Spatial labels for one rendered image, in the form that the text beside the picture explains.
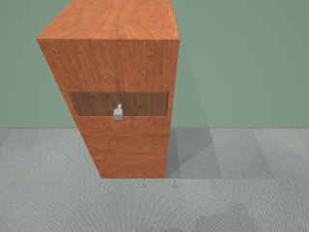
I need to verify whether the drawer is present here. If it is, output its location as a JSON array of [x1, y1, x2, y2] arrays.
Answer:
[[68, 91, 168, 116]]

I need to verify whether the handle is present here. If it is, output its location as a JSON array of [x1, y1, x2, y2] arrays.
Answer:
[[113, 103, 124, 120]]

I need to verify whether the cabinet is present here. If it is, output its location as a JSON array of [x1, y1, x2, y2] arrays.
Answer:
[[36, 0, 180, 179]]

